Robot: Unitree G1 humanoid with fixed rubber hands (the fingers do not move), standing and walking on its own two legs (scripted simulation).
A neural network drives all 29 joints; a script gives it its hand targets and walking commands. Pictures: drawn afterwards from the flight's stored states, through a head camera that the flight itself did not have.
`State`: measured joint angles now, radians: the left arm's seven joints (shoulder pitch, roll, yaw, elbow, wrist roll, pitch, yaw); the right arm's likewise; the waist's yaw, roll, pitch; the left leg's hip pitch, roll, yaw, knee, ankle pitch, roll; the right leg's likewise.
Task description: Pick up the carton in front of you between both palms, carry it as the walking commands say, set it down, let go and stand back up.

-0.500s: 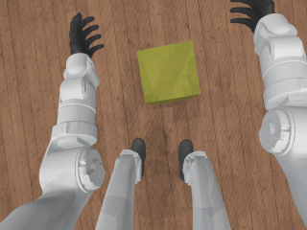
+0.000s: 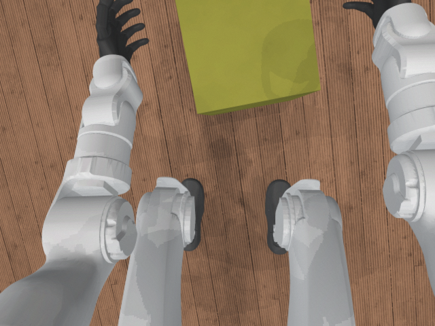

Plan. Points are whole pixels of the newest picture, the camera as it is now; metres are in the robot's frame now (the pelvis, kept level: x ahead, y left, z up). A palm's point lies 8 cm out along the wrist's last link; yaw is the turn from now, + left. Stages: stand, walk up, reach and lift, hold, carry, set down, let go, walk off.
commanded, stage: reach and lift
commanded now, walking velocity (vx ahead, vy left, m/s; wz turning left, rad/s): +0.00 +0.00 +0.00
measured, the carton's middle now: (245, 58) +0.53 -0.04 -0.34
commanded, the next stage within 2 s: none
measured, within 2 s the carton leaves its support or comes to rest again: leaves its support in 1.16 s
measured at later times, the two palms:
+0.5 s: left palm (144, 61) +0.52 +0.16 -0.27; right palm (336, 29) +0.56 -0.20 -0.28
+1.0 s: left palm (161, 57) +0.53 +0.12 -0.26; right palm (328, 28) +0.56 -0.19 -0.26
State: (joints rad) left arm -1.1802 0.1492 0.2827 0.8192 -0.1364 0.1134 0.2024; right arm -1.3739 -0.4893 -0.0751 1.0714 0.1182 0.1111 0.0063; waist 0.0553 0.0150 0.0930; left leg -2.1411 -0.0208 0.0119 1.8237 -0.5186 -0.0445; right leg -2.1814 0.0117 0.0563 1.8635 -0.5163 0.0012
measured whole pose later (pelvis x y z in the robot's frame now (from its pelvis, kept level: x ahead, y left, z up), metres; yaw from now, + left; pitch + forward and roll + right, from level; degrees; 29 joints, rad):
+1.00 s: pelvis -0.02 +0.00 -0.09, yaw +0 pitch +36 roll +5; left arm -1.52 0.14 0.33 1.11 -0.10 0.08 0.20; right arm -1.69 -0.45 0.08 1.33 0.15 0.09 -0.03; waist 0.04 0.05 0.40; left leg -2.23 -0.04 0.01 2.14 -0.55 -0.06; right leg -2.28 0.01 0.05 2.19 -0.55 -0.01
